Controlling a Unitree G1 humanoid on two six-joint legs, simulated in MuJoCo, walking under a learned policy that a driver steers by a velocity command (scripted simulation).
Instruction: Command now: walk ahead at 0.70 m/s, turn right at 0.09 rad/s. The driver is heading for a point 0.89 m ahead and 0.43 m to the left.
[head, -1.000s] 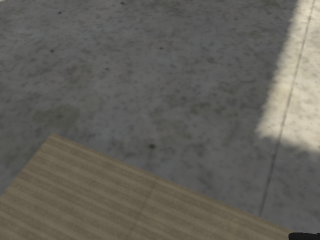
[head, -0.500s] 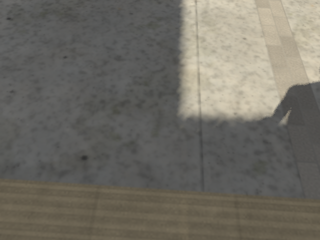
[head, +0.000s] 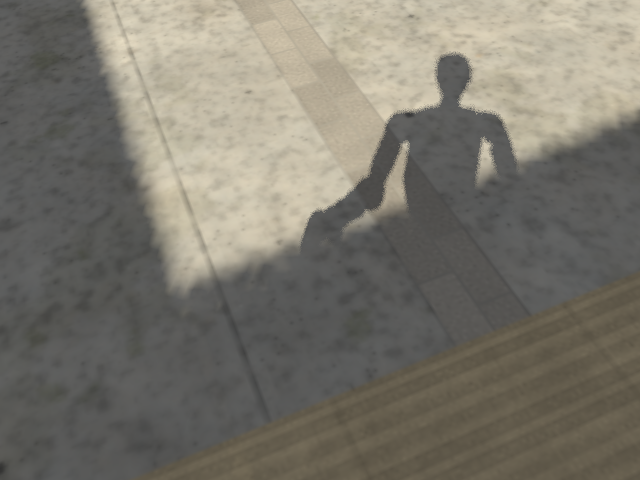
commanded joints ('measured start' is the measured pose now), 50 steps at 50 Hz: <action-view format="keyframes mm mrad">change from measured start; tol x32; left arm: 1 218 139 30 28 36 -30 17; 34 -320 48 -85 -161 2 -70 -3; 40 363 312 30 2 58 -92 66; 50 158 69 -8 128 0 -126 12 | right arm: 1 -145 -53 20 -99 9 -31 27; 13 -244 23 76 -95 18 4 70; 18 429 -155 -5 87 23 12 25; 50 -196 12 74 -203 -1 14 59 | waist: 1 115 -127 27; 17 -238 -201 -118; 20 -67 215 -126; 30 -8 -64 162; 38 141 17 -186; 41 104 -434 -412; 50 10 -132 54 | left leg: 1 -572 -25 -120 210 143 31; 16 18 -254 125 -233 291 194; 19 502 -139 -238 -482 176 303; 20 658 41 -786 -602 175 500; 28 -73 -115 -510 -936 202 333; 37 261 -120 -483 -543 1061 150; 39 40 -184 -424 -38 823 124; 40 -261 -284 -316 271 -33 112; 50 -463 -13 -156 245 317 78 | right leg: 1 416 -277 374 -345 155 -130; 11 245 -171 -120 -511 775 21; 16 364 -230 -166 -71 1748 47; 18 115 -168 -140 592 1407 21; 19 -231 80 -100 999 152 12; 20 -584 124 128 1199 -45 58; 34 -227 -16 75 6 493 85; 39 515 -104 219 -34 58 17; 41 659 -469 1011 -333 -420 -93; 50 118 -276 103 -441 314 -20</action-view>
